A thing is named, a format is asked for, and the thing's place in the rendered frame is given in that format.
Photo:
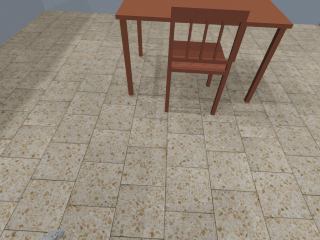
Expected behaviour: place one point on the chair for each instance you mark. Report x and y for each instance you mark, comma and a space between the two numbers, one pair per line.
203, 57

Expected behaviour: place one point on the table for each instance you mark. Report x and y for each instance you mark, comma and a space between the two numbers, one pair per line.
263, 13

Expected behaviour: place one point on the robot left hand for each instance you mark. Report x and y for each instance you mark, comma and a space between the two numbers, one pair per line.
53, 235

